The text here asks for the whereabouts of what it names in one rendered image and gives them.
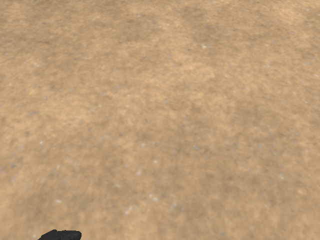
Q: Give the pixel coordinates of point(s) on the robot left hand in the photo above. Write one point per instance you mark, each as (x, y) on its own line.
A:
(61, 235)

